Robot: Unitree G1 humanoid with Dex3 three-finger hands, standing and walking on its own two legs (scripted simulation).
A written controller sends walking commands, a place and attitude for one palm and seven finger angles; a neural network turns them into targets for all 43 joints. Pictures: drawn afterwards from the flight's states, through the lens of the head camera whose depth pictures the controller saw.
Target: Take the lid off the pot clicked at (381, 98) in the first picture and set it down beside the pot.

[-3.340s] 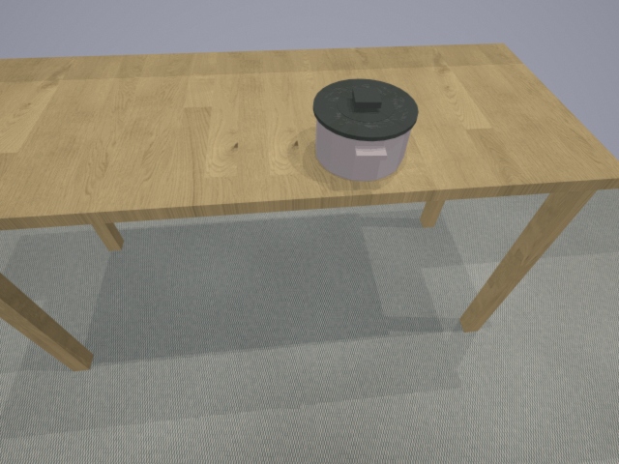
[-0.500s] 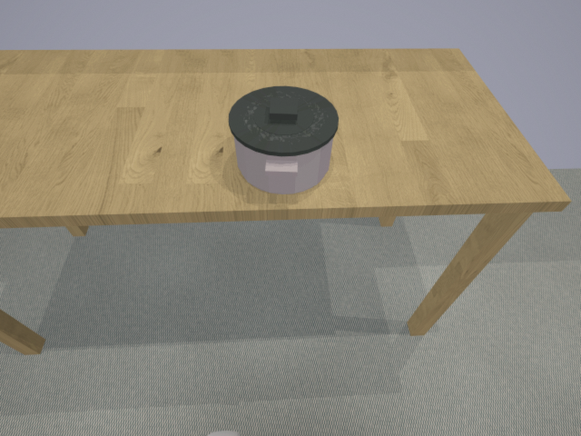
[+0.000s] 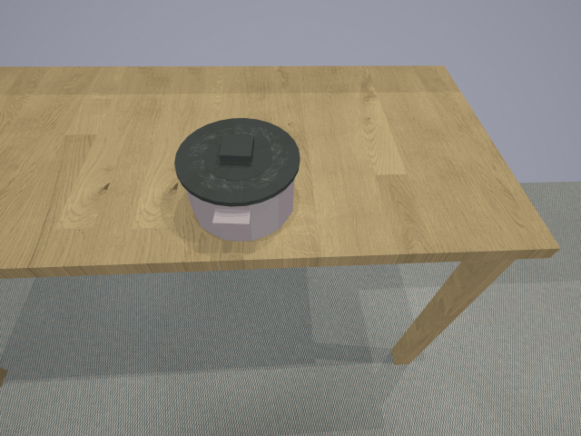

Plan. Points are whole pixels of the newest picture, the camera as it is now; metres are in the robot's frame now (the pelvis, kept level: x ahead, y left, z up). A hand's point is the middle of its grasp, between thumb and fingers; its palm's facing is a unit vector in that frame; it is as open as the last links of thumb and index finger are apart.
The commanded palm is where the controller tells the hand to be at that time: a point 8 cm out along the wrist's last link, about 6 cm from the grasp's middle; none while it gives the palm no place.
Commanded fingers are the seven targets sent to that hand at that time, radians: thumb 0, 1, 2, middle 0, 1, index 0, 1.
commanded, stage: come to a stop and stand still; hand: left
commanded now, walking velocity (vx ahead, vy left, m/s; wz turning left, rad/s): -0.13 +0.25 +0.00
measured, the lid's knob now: (237, 148) +0.49 +0.11 +0.12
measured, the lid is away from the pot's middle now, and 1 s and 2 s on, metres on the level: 0.00 0.00 0.00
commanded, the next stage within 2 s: look again from close up in 0.96 s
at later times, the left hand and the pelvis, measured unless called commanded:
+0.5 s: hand out of the picture -0.01 +0.25 -0.18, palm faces +0.09 -0.97 -0.22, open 7.4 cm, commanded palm none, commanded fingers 0.00 0.90 0.90 -0.20 -0.30 -0.20 -0.30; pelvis -0.04 +0.04 +0.00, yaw +1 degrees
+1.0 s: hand out of the picture -0.06 +0.23 -0.17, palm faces +0.03 -0.99 -0.17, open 7.4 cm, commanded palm none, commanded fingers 0.00 0.90 0.90 -0.20 -0.30 -0.20 -0.30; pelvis -0.06 +0.06 +0.01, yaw +0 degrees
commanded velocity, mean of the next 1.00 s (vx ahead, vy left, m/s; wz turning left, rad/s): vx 0.00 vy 0.03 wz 0.00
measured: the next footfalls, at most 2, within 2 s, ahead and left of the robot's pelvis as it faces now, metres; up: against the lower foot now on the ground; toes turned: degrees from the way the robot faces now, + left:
left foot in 0.40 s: +0.01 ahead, +0.13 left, +0.00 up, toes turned +0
right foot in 0.78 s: -0.06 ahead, -0.06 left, +0.00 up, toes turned +0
